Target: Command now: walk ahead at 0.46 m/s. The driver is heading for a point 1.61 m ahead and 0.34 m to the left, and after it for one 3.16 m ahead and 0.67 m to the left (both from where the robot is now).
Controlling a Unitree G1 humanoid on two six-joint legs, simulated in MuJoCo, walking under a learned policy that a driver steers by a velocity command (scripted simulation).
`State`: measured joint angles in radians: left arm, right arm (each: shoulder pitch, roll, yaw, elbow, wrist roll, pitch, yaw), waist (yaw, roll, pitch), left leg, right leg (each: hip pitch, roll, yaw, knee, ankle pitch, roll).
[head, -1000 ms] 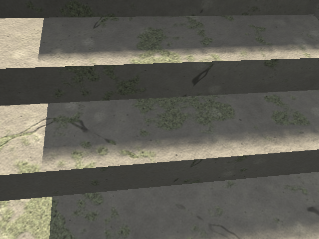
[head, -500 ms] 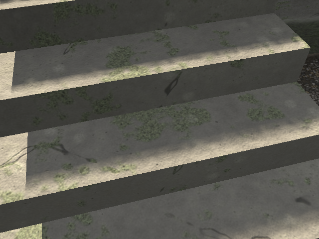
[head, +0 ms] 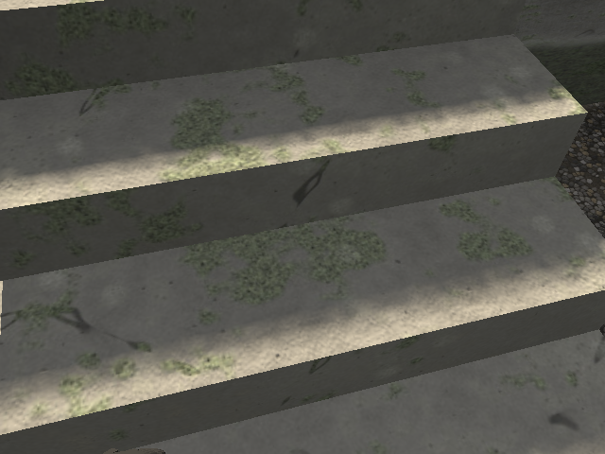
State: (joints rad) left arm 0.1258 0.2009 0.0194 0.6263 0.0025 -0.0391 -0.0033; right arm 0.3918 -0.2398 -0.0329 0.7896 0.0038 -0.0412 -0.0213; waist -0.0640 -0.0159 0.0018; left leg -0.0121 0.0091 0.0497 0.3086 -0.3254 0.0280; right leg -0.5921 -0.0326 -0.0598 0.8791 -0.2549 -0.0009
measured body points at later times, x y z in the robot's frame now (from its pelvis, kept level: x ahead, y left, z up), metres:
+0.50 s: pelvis +0.17 +0.01 +0.03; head +0.20 -0.02 +0.47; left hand +0.08 +0.21 -0.11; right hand +0.43 -0.11 -0.03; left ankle +0.27 +0.11 -0.56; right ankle +0.09 -0.11 -0.74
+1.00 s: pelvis +0.40 +0.00 +0.17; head +0.42 +0.03 +0.62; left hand +0.62 +0.10 +0.07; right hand +0.24 -0.15 +0.05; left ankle +0.26 +0.11 -0.56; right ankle +0.55 -0.13 -0.27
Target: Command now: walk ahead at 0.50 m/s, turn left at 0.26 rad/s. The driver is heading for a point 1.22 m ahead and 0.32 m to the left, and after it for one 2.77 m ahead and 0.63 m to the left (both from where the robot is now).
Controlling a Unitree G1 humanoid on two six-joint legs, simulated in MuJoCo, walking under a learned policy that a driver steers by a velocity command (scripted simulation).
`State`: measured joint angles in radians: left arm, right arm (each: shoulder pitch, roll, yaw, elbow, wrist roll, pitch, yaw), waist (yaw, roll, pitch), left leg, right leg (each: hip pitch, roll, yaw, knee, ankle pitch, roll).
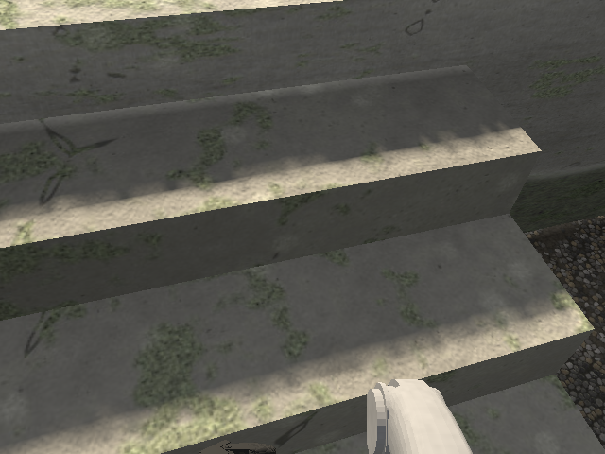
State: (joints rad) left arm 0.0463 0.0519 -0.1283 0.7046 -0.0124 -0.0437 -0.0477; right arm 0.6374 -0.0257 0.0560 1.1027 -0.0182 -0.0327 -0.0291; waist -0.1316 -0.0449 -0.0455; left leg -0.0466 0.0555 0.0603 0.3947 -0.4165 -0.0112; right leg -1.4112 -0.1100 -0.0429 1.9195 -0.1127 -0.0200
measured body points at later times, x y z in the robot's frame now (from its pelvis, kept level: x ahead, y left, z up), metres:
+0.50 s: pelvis +0.28 -0.03 +0.18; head +0.26 -0.04 +0.63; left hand +0.17 +0.14 +0.02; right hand +0.55 -0.12 +0.11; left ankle +0.34 +0.12 -0.21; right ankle +0.25 -0.15 -0.55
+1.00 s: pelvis +0.53 +0.12 +0.35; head +0.49 +0.14 +0.80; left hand +0.66 +0.37 +0.30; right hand +0.59 -0.08 +0.21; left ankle +0.50 +0.14 -0.37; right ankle +0.66 +0.02 -0.01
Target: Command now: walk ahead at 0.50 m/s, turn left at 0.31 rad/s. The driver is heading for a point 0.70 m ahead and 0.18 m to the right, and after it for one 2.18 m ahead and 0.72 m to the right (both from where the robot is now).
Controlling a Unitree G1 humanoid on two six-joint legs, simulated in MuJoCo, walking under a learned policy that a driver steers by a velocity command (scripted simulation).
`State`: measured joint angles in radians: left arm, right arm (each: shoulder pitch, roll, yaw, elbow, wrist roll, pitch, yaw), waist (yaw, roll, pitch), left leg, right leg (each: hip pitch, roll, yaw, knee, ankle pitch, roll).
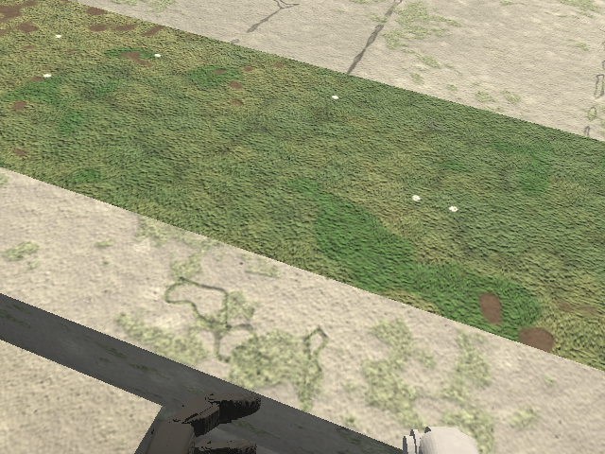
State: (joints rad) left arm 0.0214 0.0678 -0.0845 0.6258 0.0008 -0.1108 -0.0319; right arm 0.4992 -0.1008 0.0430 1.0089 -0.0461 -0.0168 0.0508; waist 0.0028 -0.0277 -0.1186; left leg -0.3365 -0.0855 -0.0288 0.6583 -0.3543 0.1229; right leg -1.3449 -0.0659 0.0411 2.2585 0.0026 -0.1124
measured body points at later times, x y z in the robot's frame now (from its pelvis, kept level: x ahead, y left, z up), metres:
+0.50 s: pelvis +0.30 -0.05 +0.18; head +0.28 -0.05 +0.63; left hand +0.26 +0.16 +0.02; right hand +0.50 -0.25 +0.12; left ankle +0.35 +0.12 -0.24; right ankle +0.28 -0.08 -0.55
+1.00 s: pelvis +0.59 -0.07 +0.36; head +0.56 -0.06 +0.81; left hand +0.88 +0.04 +0.31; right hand +0.50 -0.30 +0.21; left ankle +0.63 +0.04 -0.37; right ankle +0.60 -0.23 -0.20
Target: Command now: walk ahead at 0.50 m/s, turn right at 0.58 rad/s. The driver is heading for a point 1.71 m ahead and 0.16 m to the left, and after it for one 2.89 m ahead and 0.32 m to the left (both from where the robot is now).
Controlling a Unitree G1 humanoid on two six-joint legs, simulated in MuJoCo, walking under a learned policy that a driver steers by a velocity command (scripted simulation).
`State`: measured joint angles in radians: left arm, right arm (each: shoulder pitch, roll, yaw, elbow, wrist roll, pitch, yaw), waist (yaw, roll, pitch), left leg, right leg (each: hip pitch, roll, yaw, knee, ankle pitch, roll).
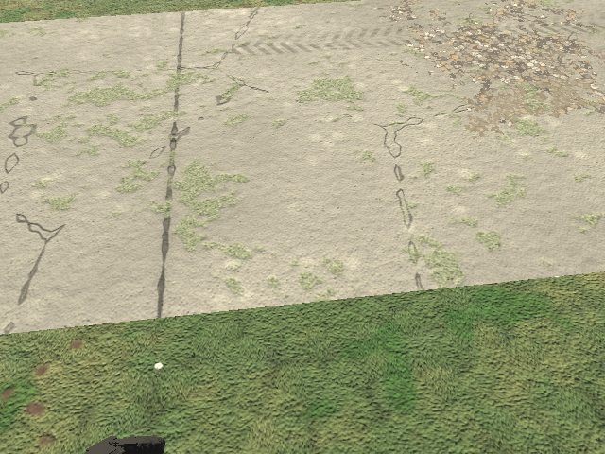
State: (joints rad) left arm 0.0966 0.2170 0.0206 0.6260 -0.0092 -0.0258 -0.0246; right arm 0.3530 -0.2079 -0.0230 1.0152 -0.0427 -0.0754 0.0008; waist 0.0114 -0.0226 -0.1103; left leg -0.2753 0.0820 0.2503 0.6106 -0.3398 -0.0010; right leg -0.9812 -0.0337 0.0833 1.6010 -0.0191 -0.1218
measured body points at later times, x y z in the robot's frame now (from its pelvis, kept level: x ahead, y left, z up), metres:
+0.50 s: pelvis +0.27 -0.08 +0.02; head +0.28 -0.09 +0.47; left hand +0.33 +0.17 -0.10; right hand +0.40 -0.34 -0.10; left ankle +0.33 +0.10 -0.61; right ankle +0.23 -0.15 -0.72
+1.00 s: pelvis +0.58 -0.02 +0.01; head +0.62 +0.00 +0.46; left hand +0.72 +0.27 -0.07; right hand +0.72 -0.26 -0.10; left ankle +0.60 +0.05 -0.72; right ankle +0.62 -0.19 -0.63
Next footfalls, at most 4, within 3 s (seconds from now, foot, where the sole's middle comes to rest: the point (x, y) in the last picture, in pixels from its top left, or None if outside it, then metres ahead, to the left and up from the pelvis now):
0.24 right None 0.27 -0.16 -0.76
0.78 left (301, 444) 0.64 0.05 -0.76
1.26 right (354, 338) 0.94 -0.08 -0.76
1.78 left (238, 295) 1.09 0.24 -0.76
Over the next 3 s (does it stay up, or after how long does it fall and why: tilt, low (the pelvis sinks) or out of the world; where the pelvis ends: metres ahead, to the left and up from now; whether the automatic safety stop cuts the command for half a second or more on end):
stays up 1.60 0.19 0.01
